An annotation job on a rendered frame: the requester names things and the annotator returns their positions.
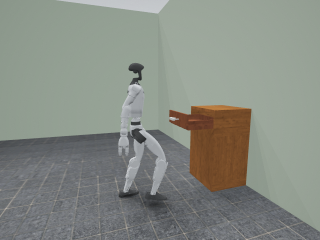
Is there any right robot thigh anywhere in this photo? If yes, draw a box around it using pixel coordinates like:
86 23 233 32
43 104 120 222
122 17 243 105
134 129 166 166

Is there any left robot thigh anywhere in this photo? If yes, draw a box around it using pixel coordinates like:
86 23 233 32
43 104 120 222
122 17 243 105
129 136 145 168

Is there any robot right upper arm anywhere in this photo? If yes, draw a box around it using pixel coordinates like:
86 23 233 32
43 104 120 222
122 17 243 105
122 84 142 112

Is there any handle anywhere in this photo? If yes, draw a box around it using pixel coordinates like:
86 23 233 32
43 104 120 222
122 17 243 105
169 117 179 121

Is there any robot thigh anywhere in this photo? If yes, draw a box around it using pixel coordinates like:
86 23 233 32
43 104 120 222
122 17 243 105
134 129 166 166
129 136 145 168

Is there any right robot forearm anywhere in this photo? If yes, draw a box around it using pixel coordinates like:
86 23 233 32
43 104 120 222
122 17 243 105
120 106 131 137

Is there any robot right hand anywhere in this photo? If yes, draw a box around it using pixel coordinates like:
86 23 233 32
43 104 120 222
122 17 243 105
118 136 129 156

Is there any drawer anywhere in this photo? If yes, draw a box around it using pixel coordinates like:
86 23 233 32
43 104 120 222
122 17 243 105
169 110 214 131

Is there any cabinet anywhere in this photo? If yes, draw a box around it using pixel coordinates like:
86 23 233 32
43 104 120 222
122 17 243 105
189 105 252 192

